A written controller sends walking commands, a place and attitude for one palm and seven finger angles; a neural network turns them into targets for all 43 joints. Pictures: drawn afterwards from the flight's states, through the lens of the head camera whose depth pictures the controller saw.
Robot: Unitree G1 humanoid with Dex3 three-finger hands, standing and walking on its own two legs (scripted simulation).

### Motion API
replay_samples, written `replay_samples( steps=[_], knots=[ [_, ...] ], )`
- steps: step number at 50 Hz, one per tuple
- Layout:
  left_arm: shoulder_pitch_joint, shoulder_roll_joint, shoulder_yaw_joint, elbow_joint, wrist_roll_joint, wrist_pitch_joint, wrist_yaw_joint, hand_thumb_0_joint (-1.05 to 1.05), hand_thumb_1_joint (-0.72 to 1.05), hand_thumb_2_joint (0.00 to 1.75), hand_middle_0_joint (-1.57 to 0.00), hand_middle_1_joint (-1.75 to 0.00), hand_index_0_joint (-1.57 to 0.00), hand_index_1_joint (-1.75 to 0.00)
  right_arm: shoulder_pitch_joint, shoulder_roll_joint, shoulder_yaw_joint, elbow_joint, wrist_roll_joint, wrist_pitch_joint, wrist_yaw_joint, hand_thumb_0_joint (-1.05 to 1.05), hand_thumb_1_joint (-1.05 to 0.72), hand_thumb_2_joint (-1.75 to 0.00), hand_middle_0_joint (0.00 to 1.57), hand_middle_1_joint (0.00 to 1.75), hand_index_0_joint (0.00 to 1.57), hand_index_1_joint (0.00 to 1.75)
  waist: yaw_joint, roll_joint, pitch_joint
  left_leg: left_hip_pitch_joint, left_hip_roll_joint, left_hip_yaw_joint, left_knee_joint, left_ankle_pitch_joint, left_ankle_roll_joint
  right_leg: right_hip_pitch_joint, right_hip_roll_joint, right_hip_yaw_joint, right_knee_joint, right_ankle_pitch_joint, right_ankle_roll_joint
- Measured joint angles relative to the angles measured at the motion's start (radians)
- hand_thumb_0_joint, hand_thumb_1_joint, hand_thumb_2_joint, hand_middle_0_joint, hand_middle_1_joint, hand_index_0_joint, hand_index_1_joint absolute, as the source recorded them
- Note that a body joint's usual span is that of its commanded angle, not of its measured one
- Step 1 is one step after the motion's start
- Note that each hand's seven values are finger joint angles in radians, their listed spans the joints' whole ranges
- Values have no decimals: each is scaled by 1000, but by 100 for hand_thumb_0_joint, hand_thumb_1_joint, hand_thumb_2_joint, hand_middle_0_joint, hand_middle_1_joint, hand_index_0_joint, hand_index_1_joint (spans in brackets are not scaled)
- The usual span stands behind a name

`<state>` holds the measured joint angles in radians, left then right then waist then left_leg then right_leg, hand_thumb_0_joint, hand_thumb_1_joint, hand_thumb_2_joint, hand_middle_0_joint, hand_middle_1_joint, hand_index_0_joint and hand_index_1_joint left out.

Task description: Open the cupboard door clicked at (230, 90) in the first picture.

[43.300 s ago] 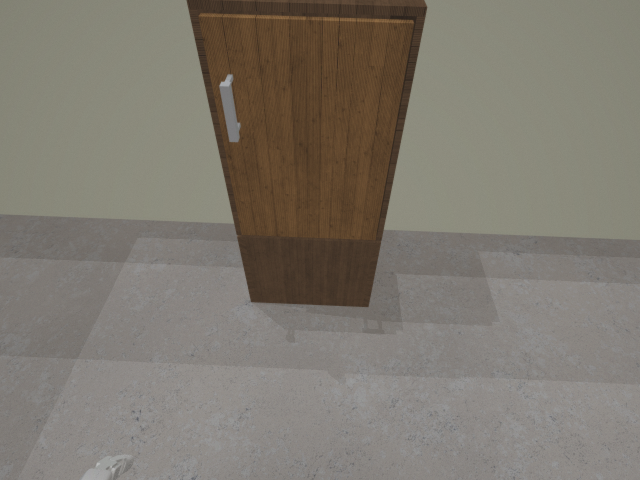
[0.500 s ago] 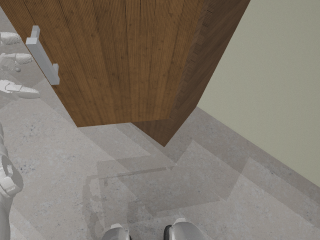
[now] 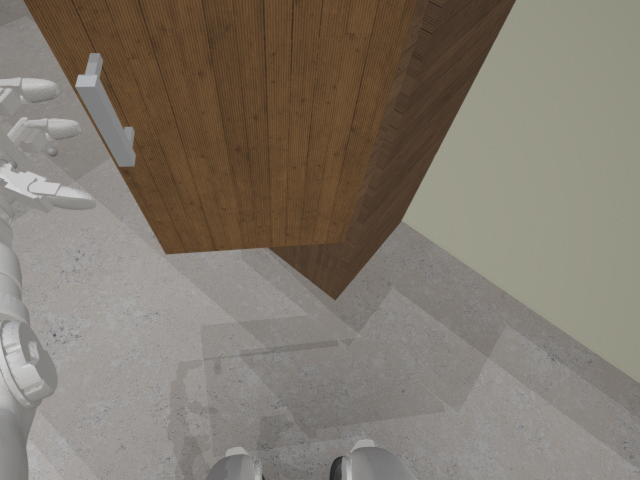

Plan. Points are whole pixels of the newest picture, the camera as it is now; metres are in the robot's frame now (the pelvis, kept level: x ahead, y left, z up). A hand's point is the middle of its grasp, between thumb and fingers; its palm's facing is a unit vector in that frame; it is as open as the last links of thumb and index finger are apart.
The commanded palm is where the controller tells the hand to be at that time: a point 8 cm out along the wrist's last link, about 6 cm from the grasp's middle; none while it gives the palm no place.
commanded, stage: move the hooked fingers beside the handle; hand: left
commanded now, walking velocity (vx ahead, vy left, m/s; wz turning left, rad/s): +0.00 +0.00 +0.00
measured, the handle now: (111, 113) +0.54 +0.23 +0.09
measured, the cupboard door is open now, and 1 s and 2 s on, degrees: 46 46 46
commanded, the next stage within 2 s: slide the fingers in behind the handle in 0.04 s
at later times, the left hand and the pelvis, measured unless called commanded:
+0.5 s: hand (76, 149) +0.48 +0.26 +0.09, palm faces +0.04 -1.00 +0.00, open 14.0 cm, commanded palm +0.46 +0.30 +0.09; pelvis +0.00 +0.00 +0.00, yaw +0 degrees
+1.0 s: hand (108, 148) +0.49 +0.23 +0.09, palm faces +0.04 -1.00 +0.01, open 14.0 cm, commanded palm +0.46 +0.27 +0.09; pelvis +0.00 +0.00 +0.00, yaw +0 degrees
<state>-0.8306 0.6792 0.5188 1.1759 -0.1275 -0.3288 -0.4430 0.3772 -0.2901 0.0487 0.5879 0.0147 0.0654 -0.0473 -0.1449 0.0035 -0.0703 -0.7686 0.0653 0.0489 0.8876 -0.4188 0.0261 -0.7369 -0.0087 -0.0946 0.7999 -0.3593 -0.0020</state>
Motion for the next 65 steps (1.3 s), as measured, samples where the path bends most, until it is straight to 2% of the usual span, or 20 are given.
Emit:
replay_samples(
  steps=[3,10,16,23,32,39,46,57,65],
  knots=[
    [-9,2,-7,-1,-4,-9,-1,-2,-50,30,-30,-120,-30,-120,6,1,0,8,1,1,0,1,-90,-90,20,30,21,30,0,-1,1,-1,0,-2,4,0,-1,0,0,-2,3,0,-1],
    [-38,31,-21,50,3,27,-10,-1,-50,30,-30,-120,-30,-120,21,-3,7,12,5,0,-7,1,-90,-90,20,30,21,30,-12,4,8,-14,-1,-5,6,6,1,-12,-1,-4,5,5,-1],
    [-32,6,-18,20,-14,-5,-2,-2,-50,30,-30,-120,-30,-120,37,-2,4,24,0,-3,-3,1,-90,-90,20,30,21,30,-12,0,7,-22,1,-1,10,5,1,-21,1,1,9,7,0],
    [-33,-6,-23,18,5,17,21,-2,-50,30,-30,-120,-30,-120,41,0,1,21,-1,-3,-1,1,-90,-90,20,30,21,30,-24,1,1,-25,1,3,11,3,4,-26,2,5,8,7,2],
    [-12,-50,-31,-23,-5,4,57,-2,-50,30,-30,-120,-30,-120,42,10,-2,20,-5,-3,11,1,-90,-90,20,30,21,30,-14,5,-8,-13,1,10,7,-4,6,-16,1,12,4,2,6],
    [-5,-86,-64,-30,-2,17,82,-2,-50,30,-29,-120,-30,-120,34,15,-5,18,-5,-4,17,1,-90,-90,20,30,21,30,-6,10,-10,-3,-4,7,4,-7,6,-5,-2,10,3,-4,7],
    [5,-132,-77,-55,-7,-4,116,-2,-50,30,-29,-120,-30,-120,22,20,-10,24,-7,-8,24,1,-90,-90,20,30,21,30,2,10,-13,8,-5,6,2,-10,4,4,-3,10,7,-10,6],
    [-4,-134,-64,-39,9,-4,144,-2,-50,30,-30,-120,-30,-120,11,20,-8,21,-7,-12,23,1,-90,-90,20,30,21,30,-7,5,-8,10,-1,7,-1,-7,-2,0,1,12,12,-11,-1],
    [12,-159,-101,-70,-14,-11,139,-2,-50,30,-29,-120,-30,-120,30,14,-19,35,-5,-12,27,1,-90,-90,20,30,21,30,5,12,-13,17,-1,2,-5,-5,-5,9,2,7,7,-10,-3]
  ],
)
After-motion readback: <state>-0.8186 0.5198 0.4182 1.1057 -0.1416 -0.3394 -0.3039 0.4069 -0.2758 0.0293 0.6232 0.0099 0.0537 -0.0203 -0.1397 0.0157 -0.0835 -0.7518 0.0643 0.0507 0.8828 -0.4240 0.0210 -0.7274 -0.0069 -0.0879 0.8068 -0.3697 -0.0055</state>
